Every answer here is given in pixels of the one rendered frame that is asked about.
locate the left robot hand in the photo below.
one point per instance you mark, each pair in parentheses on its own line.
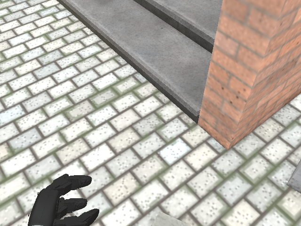
(49,208)

